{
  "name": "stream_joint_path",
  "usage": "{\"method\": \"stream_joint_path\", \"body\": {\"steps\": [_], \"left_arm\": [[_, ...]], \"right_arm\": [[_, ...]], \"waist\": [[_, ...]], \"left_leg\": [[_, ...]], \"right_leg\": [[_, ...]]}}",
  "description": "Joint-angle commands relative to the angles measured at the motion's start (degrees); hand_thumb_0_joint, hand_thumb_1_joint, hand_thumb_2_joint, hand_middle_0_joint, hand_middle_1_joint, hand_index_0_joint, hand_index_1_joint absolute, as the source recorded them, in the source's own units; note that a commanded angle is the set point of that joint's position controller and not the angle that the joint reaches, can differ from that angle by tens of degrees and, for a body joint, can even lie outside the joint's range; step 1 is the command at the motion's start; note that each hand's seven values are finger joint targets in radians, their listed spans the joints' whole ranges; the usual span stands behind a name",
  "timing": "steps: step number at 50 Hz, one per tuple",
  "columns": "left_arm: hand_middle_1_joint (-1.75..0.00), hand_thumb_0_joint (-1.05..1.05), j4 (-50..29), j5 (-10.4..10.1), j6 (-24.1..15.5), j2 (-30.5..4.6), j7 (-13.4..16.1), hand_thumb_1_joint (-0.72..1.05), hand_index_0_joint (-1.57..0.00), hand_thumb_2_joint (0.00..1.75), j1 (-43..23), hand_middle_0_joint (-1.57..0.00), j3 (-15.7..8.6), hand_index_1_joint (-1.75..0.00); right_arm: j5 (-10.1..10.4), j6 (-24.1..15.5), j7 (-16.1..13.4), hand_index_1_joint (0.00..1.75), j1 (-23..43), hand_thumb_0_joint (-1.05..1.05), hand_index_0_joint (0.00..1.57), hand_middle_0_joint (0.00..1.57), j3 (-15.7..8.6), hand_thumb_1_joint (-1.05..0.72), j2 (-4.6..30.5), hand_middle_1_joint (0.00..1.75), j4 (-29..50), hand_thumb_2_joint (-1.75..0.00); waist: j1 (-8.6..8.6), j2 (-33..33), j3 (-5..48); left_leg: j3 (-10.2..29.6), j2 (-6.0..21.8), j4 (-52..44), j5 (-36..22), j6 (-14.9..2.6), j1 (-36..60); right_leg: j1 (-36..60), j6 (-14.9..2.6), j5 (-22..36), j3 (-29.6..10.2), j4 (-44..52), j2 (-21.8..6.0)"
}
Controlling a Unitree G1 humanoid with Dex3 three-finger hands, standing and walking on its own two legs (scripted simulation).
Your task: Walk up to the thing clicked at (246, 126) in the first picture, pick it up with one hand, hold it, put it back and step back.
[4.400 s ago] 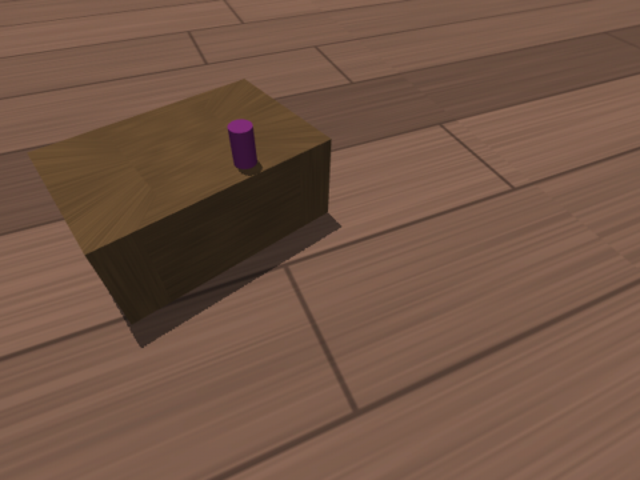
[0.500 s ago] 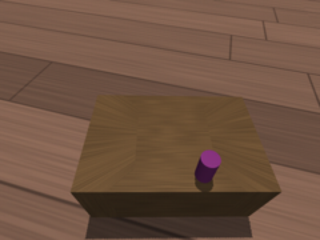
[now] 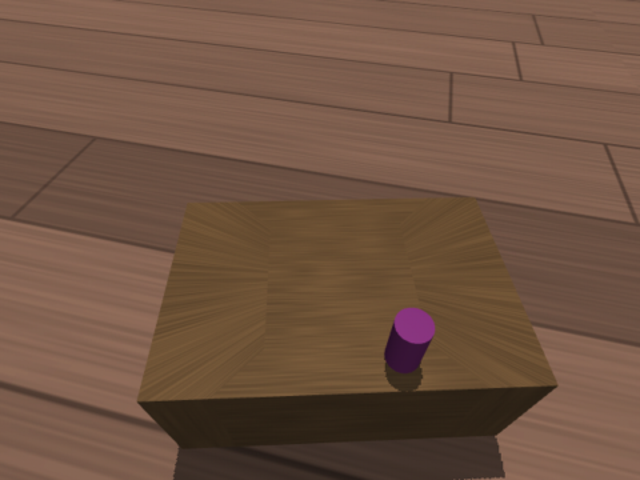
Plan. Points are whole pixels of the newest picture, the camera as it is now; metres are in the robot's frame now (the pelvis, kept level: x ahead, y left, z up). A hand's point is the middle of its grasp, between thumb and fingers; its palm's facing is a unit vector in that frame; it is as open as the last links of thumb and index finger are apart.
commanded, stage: walk up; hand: right
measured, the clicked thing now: (408, 341) +0.46 -0.19 -0.31
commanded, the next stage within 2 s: stand in 0.28 s
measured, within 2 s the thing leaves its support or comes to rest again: neither
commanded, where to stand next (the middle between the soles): +0.06 +0.02 m, yaw +0 degrees
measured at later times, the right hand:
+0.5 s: hand out of the picture +0.09 -0.26 -0.15, palm faces +0.01 +0.95 -0.33, open 7.4 cm
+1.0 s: hand out of the picture +0.06 -0.28 -0.15, palm faces -0.02 +0.94 -0.33, open 7.4 cm
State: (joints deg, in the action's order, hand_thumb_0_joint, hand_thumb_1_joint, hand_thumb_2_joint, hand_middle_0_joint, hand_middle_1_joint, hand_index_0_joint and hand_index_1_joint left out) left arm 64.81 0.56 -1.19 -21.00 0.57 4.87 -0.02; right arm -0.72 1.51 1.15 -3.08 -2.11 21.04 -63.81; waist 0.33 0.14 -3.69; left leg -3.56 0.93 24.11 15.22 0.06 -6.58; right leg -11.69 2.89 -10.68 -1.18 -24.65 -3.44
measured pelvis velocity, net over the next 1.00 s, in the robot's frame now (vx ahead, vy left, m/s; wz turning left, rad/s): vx -0.01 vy -0.03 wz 0.01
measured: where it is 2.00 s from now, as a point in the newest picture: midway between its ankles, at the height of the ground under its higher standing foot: outside the picture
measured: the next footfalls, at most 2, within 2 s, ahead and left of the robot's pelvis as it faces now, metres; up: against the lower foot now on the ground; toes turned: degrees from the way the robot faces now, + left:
none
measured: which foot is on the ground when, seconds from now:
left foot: down 0.00-1.00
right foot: down 0.00-1.00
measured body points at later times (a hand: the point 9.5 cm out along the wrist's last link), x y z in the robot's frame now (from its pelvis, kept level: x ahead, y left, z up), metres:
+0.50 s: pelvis +0.00 -0.01 +0.01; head +0.01 -0.01 +0.45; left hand +0.10 +0.29 -0.12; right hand +0.09 -0.31 -0.13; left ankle -0.02 +0.12 -0.74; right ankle +0.03 -0.15 -0.74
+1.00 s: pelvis -0.01 -0.03 +0.01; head +0.00 -0.03 +0.46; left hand +0.06 +0.28 -0.12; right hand +0.06 -0.33 -0.13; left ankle -0.02 +0.12 -0.74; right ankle +0.03 -0.15 -0.74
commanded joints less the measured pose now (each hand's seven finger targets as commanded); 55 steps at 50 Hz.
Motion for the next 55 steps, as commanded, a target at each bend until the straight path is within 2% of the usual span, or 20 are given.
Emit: {"method": "stream_joint_path", "body": {"steps": [1, 5, 13, 14, 18, 22, 29, 34, 37, 41, 44, 46, 47, 50, 55], "left_arm": [[-0.3, 0.0, -3.56, 0.23, -1.21, -13.0, 0.83, 0.9, -0.2, 0.9, -2.76, -0.2, -2.51, -0.3], [-0.3, 0.0, -3.99, 0.16, -1.12, -12.9, 0.85, 0.9, -0.2, 0.9, -3.69, -0.2, -2.7, -0.3], [-0.3, 0.0, -4.1, 0.23, -0.74, -12.41, 0.83, 0.9, -0.2, 0.9, -2.86, -0.2, -2.7, -0.3], [-0.3, 0.0, -3.88, -0.22, -0.51, -11.52, 0.48, 0.9, -0.2, 0.9, -3.88, -0.2, -2.18, -0.3], [-0.3, 0.0, -3.8, -0.32, -0.55, -11.21, 0.16, 0.9, -0.2, 0.9, -2.76, -0.2, -2.15, -0.3], [-0.3, 0.0, -3.8, -0.27, -0.47, -11.47, 0.14, 0.9, -0.2, 0.9, -3.47, -0.2, -2.17, -0.3], [-0.3, 0.0, -3.73, 0.01, -0.67, -11.73, 0.07, 0.9, -0.2, 0.9, -3.15, -0.2, -2.19, -0.3], [-0.3, 0.0, -3.79, -0.06, -0.66, -12.12, -0.02, 0.9, -0.2, 0.9, -3.62, -0.2, -2.31, -0.3], [-0.3, 0.0, -3.79, 0.11, -0.8, -11.89, -0.1, 0.9, -0.2, 0.9, -2.76, -0.2, -2.19, -0.3], [-0.3, 0.0, -3.78, 0.13, -0.72, -12.41, -0.14, 0.9, -0.2, 0.9, -2.61, -0.2, -2.3, -0.3], [-0.3, 0.0, -4.04, 0.12, -0.81, -12.4, -0.1, 0.9, -0.2, 0.9, -2.58, -0.2, -2.37, -0.3], [-0.3, 0.0, -3.95, 0.06, -0.75, -12.19, -0.19, 0.9, -0.2, 0.9, -2.59, -0.2, -2.36, -0.3], [-0.3, 0.0, -3.89, -0.13, -0.71, -12.08, -0.26, 0.9, -0.2, 0.9, -2.05, -0.2, -2.25, -0.3], [-0.3, 0.0, -3.72, -0.11, -0.64, -11.84, -0.32, 0.9, -0.2, 0.9, -1.8, -0.2, -2.04, -0.3], [-0.3, 0.0, -3.73, -0.12, -0.52, -12.2, -0.27, 0.9, -0.2, 0.9, -2.08, -0.2, -1.98, -0.3]], "right_arm": [[0.11, -1.41, -0.49, 0.3, 3.33, 0.0, 0.2, 0.2, -2.54, -0.9, 12.32, 0.3, 3.92, -0.9], [0.03, -1.38, -0.55, 0.3, 1.87, 0.0, 0.2, 0.2, -2.56, -0.9, 12.12, 0.3, 3.51, -0.9], [-0.03, -1.48, -0.67, 0.3, 1.86, 0.0, 0.2, 0.2, -2.74, -0.9, 12.31, 0.3, 4.0, -0.9], [0.56, -2.03, -0.89, 0.3, 2.37, 0.0, 0.2, 0.2, -1.78, -0.9, 10.47, 0.3, 3.63, -0.9], [0.47, -2.79, -1.26, 0.3, 1.06, 0.0, 0.2, 0.2, -1.81, -0.9, 11.74, 0.3, 2.42, -0.9], [0.47, -2.8, -1.35, 0.3, 1.14, 0.0, 0.2, 0.2, -1.52, -0.9, 11.23, 0.3, 1.89, -0.9], [0.26, -2.7, -1.19, 0.3, 1.73, 0.0, 0.2, 0.2, -1.46, -0.9, 10.82, 0.3, 1.46, -0.9], [0.15, -2.65, -1.01, 0.3, 1.1, 0.0, 0.2, 0.2, -1.26, -0.9, 10.49, 0.3, 1.23, -0.9], [0.21, -2.67, -0.9, 0.3, 1.31, 0.0, 0.2, 0.2, -1.38, -0.9, 10.62, 0.3, 1.33, -0.9], [0.05, -2.52, -0.8, 0.3, 0.41, 0.0, 0.2, 0.2, -1.41, -0.9, 10.65, 0.3, 1.08, -0.9], [-0.04, -2.62, -0.78, 0.3, -0.14, 0.0, 0.2, 0.2, -1.39, -0.9, 10.76, 0.3, 1.34, -0.9], [-0.03, -2.84, -0.94, 0.3, -0.05, 0.0, 0.2, 0.2, -1.36, -0.9, 10.93, 0.3, 1.49, -0.9], [-0.05, -2.9, -0.93, 0.3, -0.15, 0.0, 0.2, 0.2, -1.15, -0.9, 10.73, 0.3, 1.23, -0.9], [-0.03, -2.92, -1.03, 0.3, -0.38, 0.0, 0.2, 0.2, -1.12, -0.9, 11.0, 0.3, 1.25, -0.9], [-0.03, -2.75, -1.09, 0.3, -1.02, 0.0, 0.2, 0.2, -1.02, -0.9, 11.23, 0.3, 1.09, -0.9]], "waist": [[-0.03, -0.36, 5.5], [-0.48, -0.65, 5.29], [-0.14, 0.07, 5.05], [-0.78, -2.28, 5.47], [-0.85, -0.36, 7.38], [-1.14, -0.15, 7.34], [-0.97, -0.1, 5.86], [-1.07, -0.53, 3.92], [-0.91, -0.36, 4.75], [-0.84, -1.64, 3.04], [-0.92, -1.1, 4.23], [-0.95, 0.08, 5.72], [-0.45, 0.11, 4.55], [-0.5, -0.04, 4.84], [-0.62, -0.71, 4.78]], "left_leg": [[4.61, 5.95, -5.69, -6.55, -1.98, -0.57], [4.46, 5.73, -6.01, -6.87, -1.7, -0.36], [4.29, 6.32, -6.75, -6.95, -2.19, -0.29], [6.75, 7.21, -8.85, -11.63, -1.27, 0.09], [5.59, 7.31, -7.78, -18.96, -0.77, 3.7], [5.21, 7.31, -8.44, -17.78, -0.29, 3.41], [5.18, 7.13, -9.69, -11.66, -0.01, 2.84], [5.1, 6.74, -10.28, -5.84, -0.07, 1.33], [5.33, 7.0, -9.93, -6.23, -0.31, 2.14], [5.3, 6.51, -9.33, -3.46, -0.38, 1.55], [5.49, 6.73, -9.31, -4.52, -0.54, 1.04], [5.74, 7.29, -9.64, -6.86, -0.45, 1.98], [5.81, 7.07, -10.1, -6.75, -0.18, 0.81], [5.73, 7.23, -9.98, -7.24, -0.31, 0.8], [5.79, 7.16, -9.77, -6.69, -0.42, 0.91]], "right_leg": [[3.21, -3.74, 10.24, -2.27, 2.95, -3.77], [2.99, -3.96, 9.76, -2.89, 3.35, -3.79], [3.45, -3.66, 10.77, -1.84, 2.27, -3.06], [4.26, -3.75, 12.18, -2.87, 3.27, -3.48], [5.76, -3.65, 16.54, -2.85, 4.13, -4.04], [7.07, -3.57, 16.88, -2.98, 5.22, -4.41], [5.86, -3.51, 11.8, -3.26, 7.85, -4.37], [4.34, -3.5, 5.17, -4.06, 9.46, -4.23], [3.97, -3.48, 5.54, -4.06, 9.65, -4.18], [1.56, -3.55, -1.69, -5.12, 11.57, -4.27], [2.68, -3.7, 1.13, -4.84, 10.69, -4.23], [3.93, -4.01, 6.17, -4.37, 8.8, -4.25], [3.77, -3.8, 5.4, -3.99, 8.97, -3.87], [4.18, -3.89, 6.37, -3.83, 8.53, -3.92], [3.72, -4.03, 4.15, -4.13, 8.89, -4.01]]}}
